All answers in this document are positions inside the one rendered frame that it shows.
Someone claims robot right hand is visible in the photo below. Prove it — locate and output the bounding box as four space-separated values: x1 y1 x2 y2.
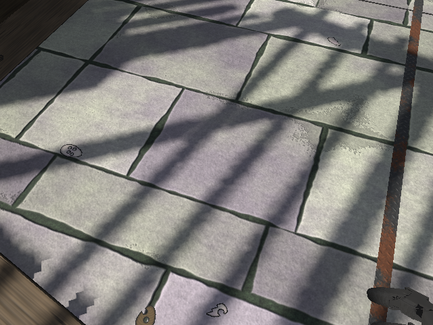
367 287 433 325

